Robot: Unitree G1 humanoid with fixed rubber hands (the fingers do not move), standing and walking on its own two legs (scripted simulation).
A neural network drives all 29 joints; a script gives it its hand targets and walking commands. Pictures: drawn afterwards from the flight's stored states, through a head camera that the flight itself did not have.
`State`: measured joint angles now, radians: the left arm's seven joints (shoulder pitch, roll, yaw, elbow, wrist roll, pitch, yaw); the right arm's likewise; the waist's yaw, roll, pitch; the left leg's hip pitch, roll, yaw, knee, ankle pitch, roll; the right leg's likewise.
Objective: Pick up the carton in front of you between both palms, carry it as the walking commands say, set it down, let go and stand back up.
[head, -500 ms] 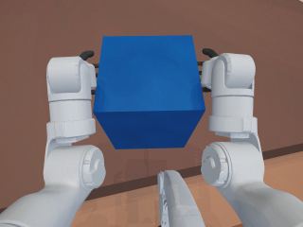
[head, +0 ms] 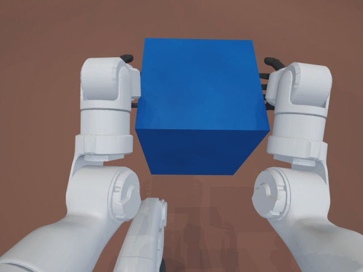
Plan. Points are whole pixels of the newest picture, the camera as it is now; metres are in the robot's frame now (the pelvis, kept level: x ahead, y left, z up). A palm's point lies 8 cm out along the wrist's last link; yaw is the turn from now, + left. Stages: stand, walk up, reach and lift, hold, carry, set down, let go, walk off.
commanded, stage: carry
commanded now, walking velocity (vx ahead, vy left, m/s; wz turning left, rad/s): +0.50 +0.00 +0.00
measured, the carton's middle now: (195, 116) +0.42 +0.02 +0.11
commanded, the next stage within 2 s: none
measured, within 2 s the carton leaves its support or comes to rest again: neither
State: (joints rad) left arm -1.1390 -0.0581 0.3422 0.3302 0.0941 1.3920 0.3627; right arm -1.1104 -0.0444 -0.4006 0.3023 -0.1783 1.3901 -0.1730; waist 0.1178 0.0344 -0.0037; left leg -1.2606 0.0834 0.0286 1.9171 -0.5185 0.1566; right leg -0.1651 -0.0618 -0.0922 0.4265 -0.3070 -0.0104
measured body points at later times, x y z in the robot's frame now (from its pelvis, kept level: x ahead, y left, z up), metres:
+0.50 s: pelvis +0.31 +0.05 +0.14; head +0.32 +0.06 +0.59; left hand +0.72 +0.18 +0.34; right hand +0.71 -0.11 +0.35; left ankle +0.28 +0.14 -0.58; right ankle +0.43 -0.07 -0.54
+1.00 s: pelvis +0.60 +0.07 +0.14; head +0.61 +0.08 +0.59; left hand +0.98 +0.21 +0.27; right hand +0.98 -0.08 +0.27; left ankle +0.70 +0.17 -0.58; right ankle +0.48 -0.05 -0.57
